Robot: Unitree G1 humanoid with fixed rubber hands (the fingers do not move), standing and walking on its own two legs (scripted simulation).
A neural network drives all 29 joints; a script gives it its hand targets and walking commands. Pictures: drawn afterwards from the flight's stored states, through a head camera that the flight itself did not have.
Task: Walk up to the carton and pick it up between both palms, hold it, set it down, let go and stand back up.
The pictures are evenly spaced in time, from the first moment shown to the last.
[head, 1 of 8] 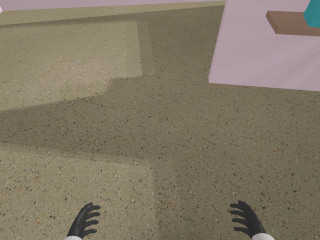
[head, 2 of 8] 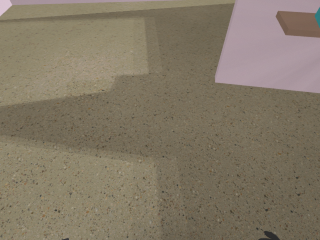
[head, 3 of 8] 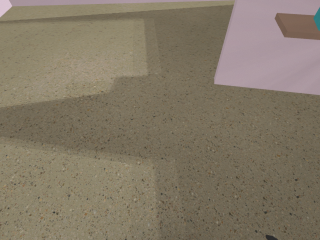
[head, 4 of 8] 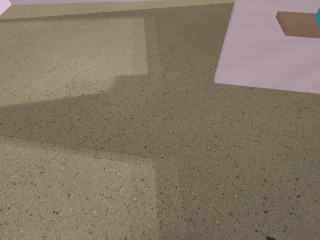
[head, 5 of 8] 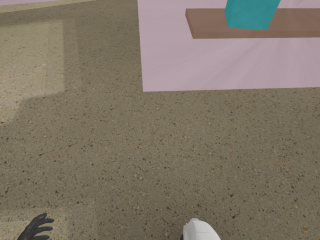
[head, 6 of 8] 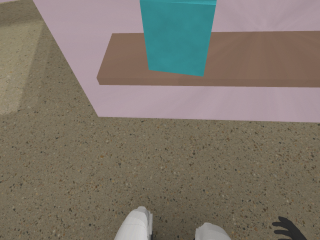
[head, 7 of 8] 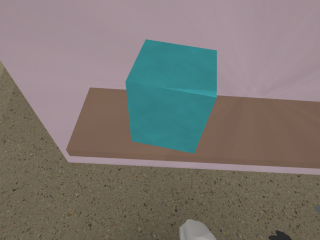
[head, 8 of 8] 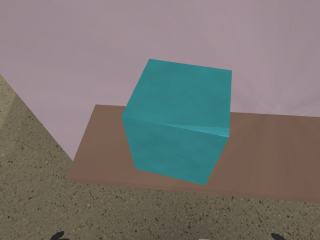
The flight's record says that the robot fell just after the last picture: no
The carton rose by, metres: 0.00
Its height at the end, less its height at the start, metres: +0.00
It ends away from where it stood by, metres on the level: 0.00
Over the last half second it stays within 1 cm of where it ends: yes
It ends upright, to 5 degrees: yes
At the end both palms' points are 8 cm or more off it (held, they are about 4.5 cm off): yes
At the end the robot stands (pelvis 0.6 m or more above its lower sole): yes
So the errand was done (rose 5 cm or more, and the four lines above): no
